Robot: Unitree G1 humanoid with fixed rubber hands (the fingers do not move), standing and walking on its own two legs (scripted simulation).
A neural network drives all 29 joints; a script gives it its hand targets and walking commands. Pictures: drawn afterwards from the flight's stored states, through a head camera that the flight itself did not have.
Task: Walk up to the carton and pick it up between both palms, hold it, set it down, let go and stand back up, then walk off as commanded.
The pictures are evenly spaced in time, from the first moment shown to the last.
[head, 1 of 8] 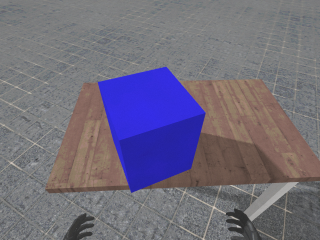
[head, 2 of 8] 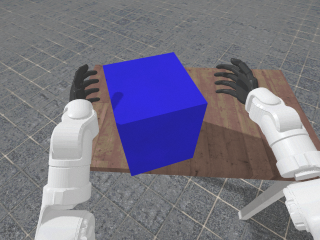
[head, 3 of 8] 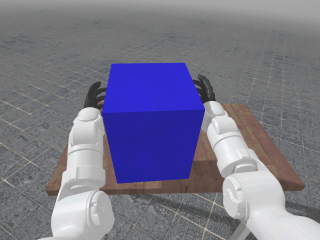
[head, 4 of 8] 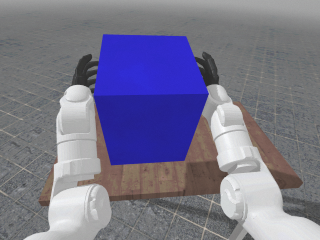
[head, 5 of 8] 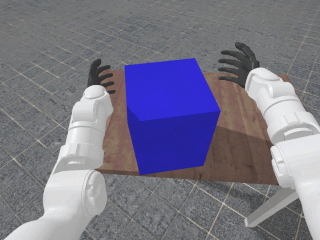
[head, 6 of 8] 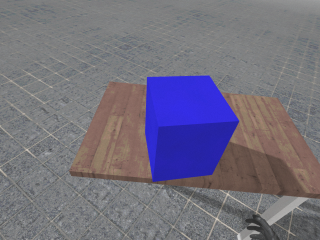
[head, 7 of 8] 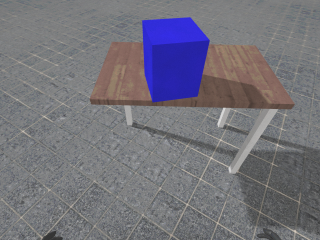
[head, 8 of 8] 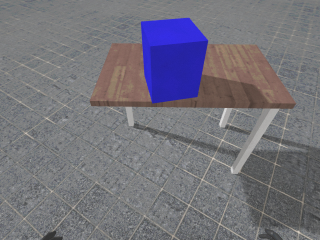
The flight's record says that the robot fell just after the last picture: no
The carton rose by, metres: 0.18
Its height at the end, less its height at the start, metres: +0.00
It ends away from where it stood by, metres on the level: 0.03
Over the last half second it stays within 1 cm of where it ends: yes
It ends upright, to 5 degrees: yes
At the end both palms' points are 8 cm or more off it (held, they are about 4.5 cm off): yes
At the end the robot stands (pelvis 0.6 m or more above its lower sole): yes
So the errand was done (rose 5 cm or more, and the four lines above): yes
